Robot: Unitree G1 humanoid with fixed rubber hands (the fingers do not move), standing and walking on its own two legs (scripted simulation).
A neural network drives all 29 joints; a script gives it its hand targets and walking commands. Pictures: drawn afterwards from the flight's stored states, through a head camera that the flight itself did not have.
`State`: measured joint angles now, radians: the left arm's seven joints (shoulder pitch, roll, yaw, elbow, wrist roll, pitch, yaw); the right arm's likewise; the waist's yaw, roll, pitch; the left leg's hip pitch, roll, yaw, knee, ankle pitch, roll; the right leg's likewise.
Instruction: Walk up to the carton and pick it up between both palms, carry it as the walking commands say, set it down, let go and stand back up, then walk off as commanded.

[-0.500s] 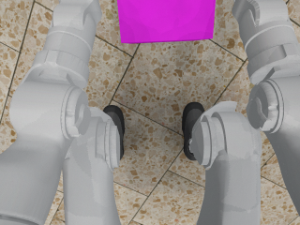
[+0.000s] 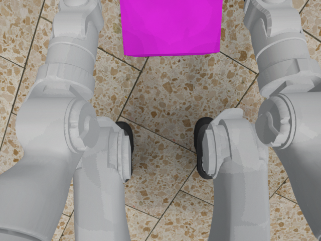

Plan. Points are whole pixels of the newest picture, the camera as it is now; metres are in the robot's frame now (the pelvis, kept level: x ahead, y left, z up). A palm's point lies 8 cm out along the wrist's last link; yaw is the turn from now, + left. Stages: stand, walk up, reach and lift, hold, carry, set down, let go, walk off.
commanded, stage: reach and lift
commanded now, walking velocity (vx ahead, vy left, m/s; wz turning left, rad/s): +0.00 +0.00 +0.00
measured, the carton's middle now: out of the picture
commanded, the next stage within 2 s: none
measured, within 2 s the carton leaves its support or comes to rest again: leaves its support in 0.32 s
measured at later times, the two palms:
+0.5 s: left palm out of the picture +0.54 +0.10 -0.15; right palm out of the picture +0.53 -0.18 -0.15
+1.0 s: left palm out of the picture +0.55 +0.09 -0.09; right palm out of the picture +0.54 -0.18 -0.10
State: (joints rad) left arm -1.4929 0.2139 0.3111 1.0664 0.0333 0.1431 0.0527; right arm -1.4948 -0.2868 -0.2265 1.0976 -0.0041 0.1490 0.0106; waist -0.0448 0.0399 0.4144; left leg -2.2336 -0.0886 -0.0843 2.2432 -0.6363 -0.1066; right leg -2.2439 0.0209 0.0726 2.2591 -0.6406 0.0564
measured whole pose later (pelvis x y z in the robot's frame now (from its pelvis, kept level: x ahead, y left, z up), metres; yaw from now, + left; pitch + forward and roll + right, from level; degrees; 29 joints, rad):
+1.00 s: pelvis +0.00 +0.00 +0.04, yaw -1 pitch +44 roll +2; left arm -1.35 0.09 0.39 0.83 0.09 0.26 0.15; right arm -1.35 -0.16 -0.33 0.85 -0.11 0.28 -0.10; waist -0.03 0.04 0.13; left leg -2.25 -0.13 -0.10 2.08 -0.60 -0.13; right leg -2.28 0.08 0.10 2.10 -0.59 0.08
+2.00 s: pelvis +0.00 +0.00 +0.13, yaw -2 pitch +45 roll +1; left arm -1.13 -0.05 0.51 0.74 0.28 0.33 0.13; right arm -1.13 0.00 -0.47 0.73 -0.28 0.36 -0.08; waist 0.00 0.02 -0.14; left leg -2.02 -0.14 -0.14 1.75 -0.53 -0.12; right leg -2.04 0.12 0.11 1.76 -0.51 0.08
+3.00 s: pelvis +0.03 +0.00 +0.25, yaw -2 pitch +37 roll +1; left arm -0.87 -0.13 0.48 0.72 0.30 0.31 0.13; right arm -0.84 0.10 -0.48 0.67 -0.29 0.35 -0.08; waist 0.00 0.01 -0.24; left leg -1.54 -0.12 -0.16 1.37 -0.48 -0.09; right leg -1.56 0.10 0.14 1.38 -0.46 0.06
